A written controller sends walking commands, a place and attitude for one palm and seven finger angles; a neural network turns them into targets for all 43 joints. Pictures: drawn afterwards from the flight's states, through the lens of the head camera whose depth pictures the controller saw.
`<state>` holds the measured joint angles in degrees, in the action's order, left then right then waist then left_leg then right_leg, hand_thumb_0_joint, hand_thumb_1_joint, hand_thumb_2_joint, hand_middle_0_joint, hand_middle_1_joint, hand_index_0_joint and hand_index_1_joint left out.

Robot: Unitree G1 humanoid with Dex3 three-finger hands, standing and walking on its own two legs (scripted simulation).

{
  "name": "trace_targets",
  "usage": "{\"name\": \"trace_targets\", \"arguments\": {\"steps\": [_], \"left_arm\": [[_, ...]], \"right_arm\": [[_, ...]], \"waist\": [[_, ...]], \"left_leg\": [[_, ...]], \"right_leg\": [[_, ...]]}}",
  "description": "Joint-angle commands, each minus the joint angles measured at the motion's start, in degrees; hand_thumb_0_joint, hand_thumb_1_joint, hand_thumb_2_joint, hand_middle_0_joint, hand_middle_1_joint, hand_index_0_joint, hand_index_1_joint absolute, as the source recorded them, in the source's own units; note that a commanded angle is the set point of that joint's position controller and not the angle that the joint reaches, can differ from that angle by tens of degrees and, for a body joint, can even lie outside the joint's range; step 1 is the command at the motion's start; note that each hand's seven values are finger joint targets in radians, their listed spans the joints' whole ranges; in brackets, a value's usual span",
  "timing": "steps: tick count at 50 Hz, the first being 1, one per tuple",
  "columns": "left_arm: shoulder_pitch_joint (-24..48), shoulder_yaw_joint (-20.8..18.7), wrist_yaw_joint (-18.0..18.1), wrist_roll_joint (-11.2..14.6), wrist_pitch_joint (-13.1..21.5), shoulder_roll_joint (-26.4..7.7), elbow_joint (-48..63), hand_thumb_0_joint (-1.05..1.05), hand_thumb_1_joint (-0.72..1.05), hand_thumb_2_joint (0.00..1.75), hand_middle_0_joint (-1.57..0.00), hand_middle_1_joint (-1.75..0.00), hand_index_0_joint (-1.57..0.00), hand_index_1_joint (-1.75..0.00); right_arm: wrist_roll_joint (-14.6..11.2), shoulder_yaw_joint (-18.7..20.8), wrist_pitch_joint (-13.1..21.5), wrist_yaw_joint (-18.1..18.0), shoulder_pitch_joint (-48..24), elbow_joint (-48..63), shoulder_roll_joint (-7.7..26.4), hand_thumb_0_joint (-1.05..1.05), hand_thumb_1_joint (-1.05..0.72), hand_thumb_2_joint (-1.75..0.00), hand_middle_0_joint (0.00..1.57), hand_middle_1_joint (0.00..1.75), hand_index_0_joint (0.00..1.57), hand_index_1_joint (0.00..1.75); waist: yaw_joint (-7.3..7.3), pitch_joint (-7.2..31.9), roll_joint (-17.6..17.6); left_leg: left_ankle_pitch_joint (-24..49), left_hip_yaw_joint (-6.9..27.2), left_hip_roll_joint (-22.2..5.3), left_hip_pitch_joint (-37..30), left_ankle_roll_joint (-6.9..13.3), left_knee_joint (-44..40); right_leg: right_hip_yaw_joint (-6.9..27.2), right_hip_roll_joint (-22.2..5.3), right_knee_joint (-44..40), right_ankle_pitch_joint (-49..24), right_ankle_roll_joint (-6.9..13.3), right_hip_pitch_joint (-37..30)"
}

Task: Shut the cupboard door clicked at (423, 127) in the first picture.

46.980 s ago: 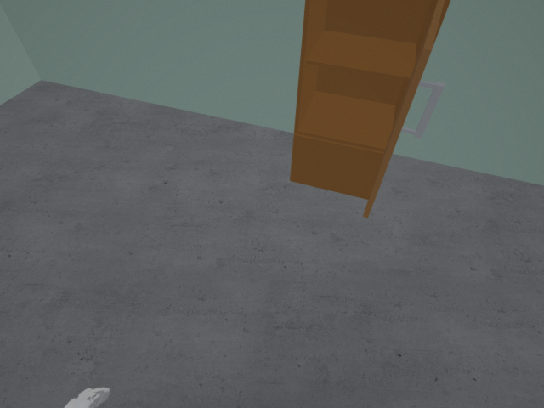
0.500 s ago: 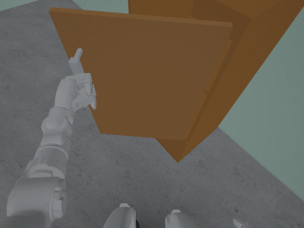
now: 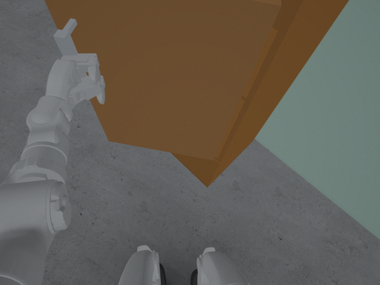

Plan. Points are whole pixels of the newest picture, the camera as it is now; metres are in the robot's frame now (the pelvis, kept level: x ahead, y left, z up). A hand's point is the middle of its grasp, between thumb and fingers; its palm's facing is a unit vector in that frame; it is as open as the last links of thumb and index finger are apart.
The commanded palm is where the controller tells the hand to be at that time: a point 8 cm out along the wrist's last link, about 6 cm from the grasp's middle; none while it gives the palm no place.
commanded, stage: push the door shut along its arc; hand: left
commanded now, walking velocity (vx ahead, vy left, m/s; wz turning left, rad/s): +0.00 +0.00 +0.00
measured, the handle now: (79, 60) +0.58 +0.20 +0.08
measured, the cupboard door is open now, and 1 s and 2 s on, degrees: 35 22 18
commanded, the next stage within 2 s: pull the fist back off the door in 0.96 s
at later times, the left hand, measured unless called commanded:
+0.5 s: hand (121, 66) +0.55 +0.11 +0.10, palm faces -0.35 -0.94 -0.01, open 3.1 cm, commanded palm +0.56 +0.14 +0.09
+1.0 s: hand (137, 52) +0.59 +0.07 +0.10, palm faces -0.40 -0.91 -0.02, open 3.3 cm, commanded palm +0.61 +0.09 +0.09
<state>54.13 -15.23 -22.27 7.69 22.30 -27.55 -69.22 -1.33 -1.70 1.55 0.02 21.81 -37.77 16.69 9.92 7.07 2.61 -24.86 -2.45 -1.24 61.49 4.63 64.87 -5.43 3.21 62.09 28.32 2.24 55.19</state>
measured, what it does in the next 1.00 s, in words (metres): stands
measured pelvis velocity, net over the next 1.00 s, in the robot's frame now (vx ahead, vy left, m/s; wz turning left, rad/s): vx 0.01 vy -0.01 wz -0.02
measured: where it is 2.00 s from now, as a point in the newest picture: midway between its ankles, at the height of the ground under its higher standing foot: outside the picture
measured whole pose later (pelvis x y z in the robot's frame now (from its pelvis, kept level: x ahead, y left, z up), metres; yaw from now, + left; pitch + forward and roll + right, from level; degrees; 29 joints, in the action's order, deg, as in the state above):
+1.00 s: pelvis +0.01 -0.01 -0.03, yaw -1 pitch +29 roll -5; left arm 79.2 -11.2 -26.4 2.5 12.6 -34.7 -79.2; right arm 1.1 -2.8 4.1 -0.7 23.2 -40.9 16.3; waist 15.8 6.4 3.8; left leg -27.3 -0.7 -2.5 73.9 3.8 71.9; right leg -7.1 4.4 68.2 30.7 3.5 67.0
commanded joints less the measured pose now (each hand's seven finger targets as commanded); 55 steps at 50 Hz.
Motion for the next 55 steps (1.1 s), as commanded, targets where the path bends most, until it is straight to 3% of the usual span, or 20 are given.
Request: {"name": "trace_targets", "arguments": {"steps": [1,3,5,8,10,11,19,20,22,24,26,30,32,35,41,42,45,53,54,55], "left_arm": [[28.6,-2.4,-1.5,1.5,2.8,-12.0,11.5,0.0,0.9,0.9,-1.3,-1.5,-1.3,-1.5],[30.9,-1.4,-1.8,1.0,2.4,-11.7,11.8,0.0,0.9,0.9,-1.3,-1.5,-1.3,-1.5],[32.2,-1.2,-1.8,0.7,1.8,-11.8,11.3,0.0,0.9,0.9,-1.3,-1.5,-1.3,-1.5],[34.8,-1.1,-1.7,0.4,1.4,-12.1,10.2,0.0,0.9,0.9,-1.3,-1.5,-1.3,-1.5],[36.1,-1.5,-1.7,0.0,1.4,-13.1,11.1,0.0,0.9,0.9,-1.3,-1.5,-1.3,-1.5],[37.0,-0.5,-2.0,0.2,1.6,-11.6,11.0,0.0,0.9,0.9,-1.3,-1.5,-1.3,-1.5],[40.4,0.9,-2.7,-0.7,-0.6,-10.7,8.0,0.0,0.9,0.9,-1.3,-1.5,-1.3,-1.5],[41.5,0.1,-2.7,-0.9,-0.6,-11.9,8.3,0.0,0.9,0.9,-1.3,-1.5,-1.3,-1.5],[42.3,0.3,-2.5,-1.3,-0.8,-11.7,7.8,0.0,0.9,0.9,-1.3,-1.5,-1.3,-1.5],[41.9,-0.3,-2.2,-1.7,-1.8,-12.3,5.5,0.0,0.9,0.9,-1.3,-1.5,-1.3,-1.5],[44.3,-2.0,-1.9,-2.1,-1.6,-14.8,6.1,0.0,0.9,0.9,-1.3,-1.5,-1.3,-1.5],[45.4,-1.1,-2.0,-3.4,-2.2,-14.7,5.8,0.0,0.9,0.9,-1.3,-1.5,-1.3,-1.5],[45.7,0.5,-2.5,-3.5,-2.4,-12.8,5.4,0.0,0.9,0.9,-1.3,-1.5,-1.3,-1.5],[49.3,1.3,-3.0,-3.4,-3.6,-12.8,4.2,0.0,0.9,0.9,-1.3,-1.5,-1.3,-1.5],[53.5,1.8,-4.5,-3.0,-4.4,-12.7,4.7,0.0,0.9,0.9,-1.3,-1.5,-1.3,-1.5],[53.3,1.6,-4.6,-3.4,-4.9,-13.7,3.4,0.0,0.9,0.9,-1.3,-1.5,-1.3,-1.5],[56.1,3.3,-4.6,-3.6,-5.9,-11.7,3.1,0.0,0.9,0.9,-1.3,-1.5,-1.3,-1.5],[59.9,3.0,-5.1,-4.7,-7.6,-14.0,1.4,0.0,0.9,0.9,-1.3,-1.5,-1.3,-1.5],[58.8,-9.8,6.5,-0.6,-8.7,-17.2,2.2,0.0,0.9,0.9,-1.3,-1.5,-1.3,-1.5],[54.7,-7.5,12.0,-2.3,-9.5,-14.2,0.7,0.0,0.9,0.9,-1.3,-1.5,-1.3,-1.5]], "right_arm": [[-0.2,4.0,0.9,-0.7,8.4,3.3,11.1,0.0,-0.9,-0.9,0.2,0.3,0.2,0.3],[-0.3,4.0,0.8,-0.6,8.5,2.8,11.0,0.0,-0.9,-0.9,0.2,0.3,0.2,0.3],[-0.2,4.1,0.7,-0.6,8.8,2.7,11.2,0.0,-0.9,-0.9,0.2,0.3,0.2,0.3],[0.0,3.9,0.8,-0.6,9.3,2.5,11.3,0.0,-0.9,-0.9,0.2,0.3,0.2,0.3],[0.2,3.9,0.9,-0.5,9.8,2.4,11.5,0.0,-0.9,-0.9,0.2,0.3,0.2,0.3],[0.3,3.9,1.1,-0.5,9.9,2.4,11.2,0.0,-0.9,-0.9,0.2,0.3,0.2,0.3],[0.7,3.9,1.2,-0.6,10.9,1.4,11.5,0.0,-0.9,-0.9,0.2,0.3,0.2,0.3],[0.7,4.0,1.2,-0.7,11.2,1.2,11.7,0.0,-0.9,-0.9,0.2,0.3,0.2,0.3],[0.9,3.9,1.2,-0.7,11.5,1.1,11.7,0.0,-0.9,-0.9,0.2,0.3,0.2,0.3],[1.0,3.8,1.0,-0.6,11.8,1.1,11.6,0.0,-0.9,-0.9,0.2,0.3,0.2,0.3],[1.2,3.6,1.2,-0.8,12.7,1.2,11.8,0.0,-0.9,-0.9,0.2,0.3,0.2,0.3],[1.4,3.8,0.9,-0.7,13.1,1.2,11.7,0.0,-0.9,-0.9,0.2,0.3,0.2,0.3],[1.4,3.8,0.9,-0.6,13.0,1.0,11.6,0.0,-0.9,-0.9,0.2,0.3,0.2,0.3],[1.3,3.8,0.9,-1.0,13.5,0.1,11.8,0.0,-0.9,-0.9,0.2,0.3,0.2,0.3],[1.8,3.6,2.2,-1.4,14.2,-1.3,11.7,0.0,-0.9,-0.9,0.2,0.3,0.2,0.3],[1.8,3.4,2.1,-1.5,13.9,-1.7,11.7,0.0,-0.9,-0.9,0.2,0.3,0.2,0.3],[1.9,3.4,2.6,-1.7,13.9,-2.4,11.7,0.0,-0.9,-0.9,0.2,0.3,0.2,0.3],[2.3,2.9,3.7,-2.1,14.2,-3.7,11.7,0.0,-0.9,-0.9,0.2,0.3,0.2,0.3],[3.1,2.0,3.7,-1.0,18.0,-0.7,9.9,0.0,-0.9,-0.9,0.2,0.3,0.2,0.3],[3.7,2.0,3.6,0.3,17.6,0.0,9.7,0.0,-0.9,-0.9,0.2,0.3,0.2,0.3]], "waist": [[1.83,27.9,5.5],[2.34,27.7,7.1],[2.99,27.2,5.7],[3.7,27.1,7.1],[3.54,28.6,7.6],[3.85,29.5,8.1],[5.29,29.1,8.1],[5.31,29.4,7.8],[5.4,30.2,9.5],[5.74,29.3,7.7],[5.82,30.4,8.3],[6.38,30.7,8.5],[6.48,31.3,9.8],[8.24,29.2,7.7],[8.85,32.8,9.7],[8.89,32.4,10.3],[10.11,31.2,10.5],[11.14,32.7,11.3],[8.15,33.0,12.3],[7.78,34.0,12.0]], "left_leg": [[16.9,10.4,-0.9,-30.5,-2.1,-6.3],[16.8,10.8,-1.3,-31.5,-2.3,-6.1],[15.9,11.0,-1.4,-30.7,-2.3,-5.9],[16.2,11.5,-1.5,-31.4,-2.3,-5.5],[17.1,11.7,-1.5,-31.8,-2.3,-5.2],[18.8,11.8,-1.3,-32.9,-2.2,-4.8],[18.7,12.5,-1.6,-33.1,-2.2,-3.9],[18.6,12.5,-1.7,-32.8,-2.3,-3.7],[20.4,13.2,-1.9,-34.6,-2.4,-3.6],[19.6,12.6,-1.7,-32.2,-2.2,-3.0],[21.0,12.1,-1.5,-31.2,-1.9,-2.3],[20.7,11.8,-1.7,-30.6,-2.0,-1.5],[22.0,12.3,-1.7,-32.2,-2.1,-1.4],[19.2,11.5,-1.6,-28.7,-1.5,-0.5],[21.7,11.1,-1.2,-29.4,-1.0,1.2],[21.5,10.8,-1.2,-28.7,-1.1,1.7],[20.1,10.6,-1.3,-27.3,-0.8,2.5],[20.4,9.3,-0.9,-23.6,-0.4,5.2],[20.0,10.5,-2.2,-20.4,-1.2,3.6],[20.4,10.4,-2.1,-19.7,-1.6,3.0]], "right_leg": [[4.4,0.3,-8.2,-13.2,0.2,0.6],[4.4,0.2,-8.2,-12.8,0.1,2.3],[4.4,0.3,-8.3,-12.2,0.0,2.7],[4.1,0.3,-8.0,-11.8,0.1,4.8],[4.1,0.4,-7.6,-12.1,0.2,4.6],[3.9,0.5,-7.2,-12.9,0.2,5.3],[3.4,0.8,-7.1,-12.1,0.2,8.1],[3.4,0.7,-6.8,-12.2,0.2,8.1],[3.0,0.8,-6.3,-12.1,0.3,9.7],[3.0,0.9,-6.3,-12.3,0.2,9.0],[3.2,1.0,-5.5,-13.1,0.3,8.6],[3.3,1.1,-5.4,-13.3,0.1,9.0],[3.1,1.2,-5.2,-13.4,0.2,10.2],[3.3,1.4,-5.6,-12.9,0.0,10.2],[3.2,1.7,-4.6,-13.9,0.1,10.8],[3.2,1.6,-4.5,-13.9,0.1,10.7],[3.2,1.7,-4.4,-12.9,-0.1,12.7],[3.5,1.9,-3.0,-13.9,-0.2,11.8],[4.2,1.1,-3.6,-14.5,0.2,8.6],[4.2,0.9,-3.3,-14.9,-0.1,7.3]]}}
